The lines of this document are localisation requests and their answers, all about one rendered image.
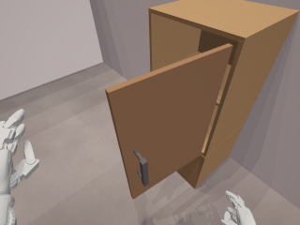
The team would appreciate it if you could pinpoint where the right robot hand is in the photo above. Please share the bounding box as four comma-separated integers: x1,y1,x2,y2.
221,190,257,225

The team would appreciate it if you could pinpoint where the left robot forearm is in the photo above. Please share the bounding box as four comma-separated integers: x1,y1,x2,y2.
0,194,17,225

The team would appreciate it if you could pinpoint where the handle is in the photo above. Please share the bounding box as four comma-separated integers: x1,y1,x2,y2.
133,149,149,187

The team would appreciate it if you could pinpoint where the cupboard door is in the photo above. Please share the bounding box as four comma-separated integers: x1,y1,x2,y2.
105,43,233,200

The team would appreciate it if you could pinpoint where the left robot hand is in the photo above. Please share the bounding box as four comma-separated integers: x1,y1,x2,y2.
0,109,39,195

